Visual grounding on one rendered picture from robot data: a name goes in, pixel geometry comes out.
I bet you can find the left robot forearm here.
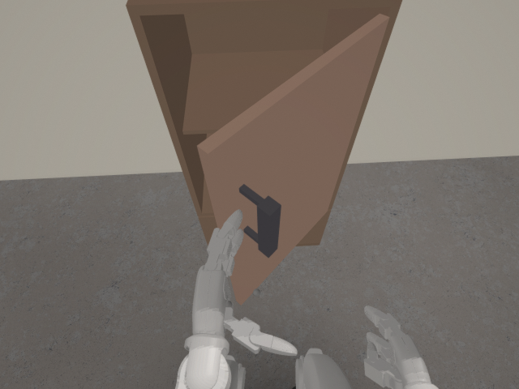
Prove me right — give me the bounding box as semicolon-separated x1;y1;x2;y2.
175;334;231;389

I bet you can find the left robot thigh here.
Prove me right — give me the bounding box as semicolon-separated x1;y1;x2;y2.
226;359;246;389

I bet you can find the robot left hand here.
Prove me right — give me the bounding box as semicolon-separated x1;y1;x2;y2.
192;209;298;356

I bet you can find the cupboard door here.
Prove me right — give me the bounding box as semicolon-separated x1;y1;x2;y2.
197;14;389;305

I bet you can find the robot right shin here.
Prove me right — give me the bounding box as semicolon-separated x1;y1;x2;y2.
306;348;323;355

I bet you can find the handle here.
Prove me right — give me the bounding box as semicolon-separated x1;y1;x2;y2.
239;184;281;258

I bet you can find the robot right hand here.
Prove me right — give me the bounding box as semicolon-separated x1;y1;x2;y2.
364;306;431;389

